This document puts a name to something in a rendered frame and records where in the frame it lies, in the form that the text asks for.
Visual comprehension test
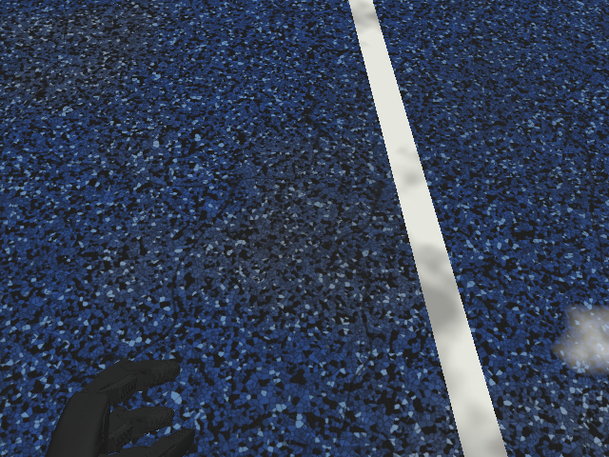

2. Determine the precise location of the left robot hand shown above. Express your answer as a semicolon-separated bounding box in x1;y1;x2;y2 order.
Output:
42;359;195;457

